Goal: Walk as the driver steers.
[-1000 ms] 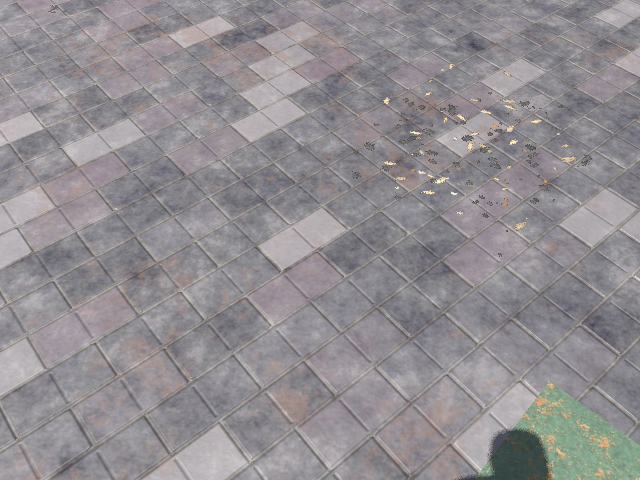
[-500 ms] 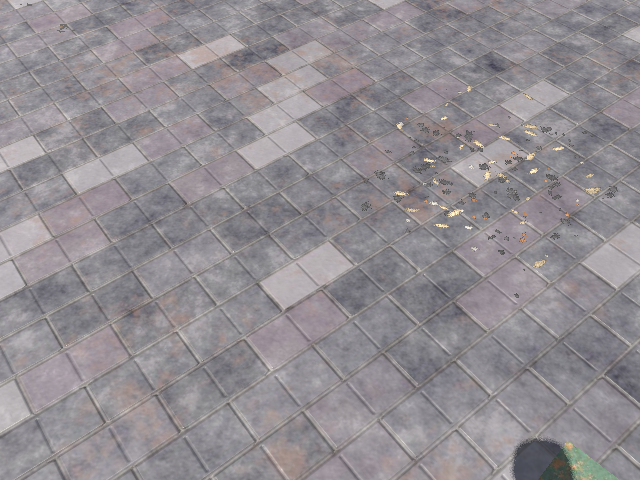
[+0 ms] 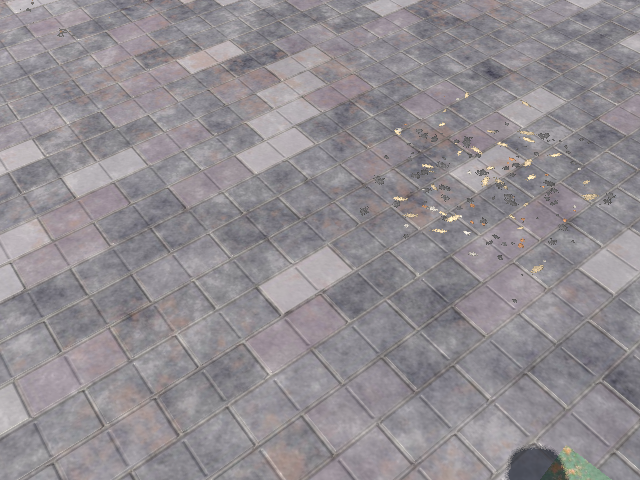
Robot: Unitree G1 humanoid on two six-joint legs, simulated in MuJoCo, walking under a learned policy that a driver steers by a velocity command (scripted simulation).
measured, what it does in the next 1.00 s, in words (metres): walks ahead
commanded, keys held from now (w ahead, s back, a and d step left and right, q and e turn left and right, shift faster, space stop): no key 0.30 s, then w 0.70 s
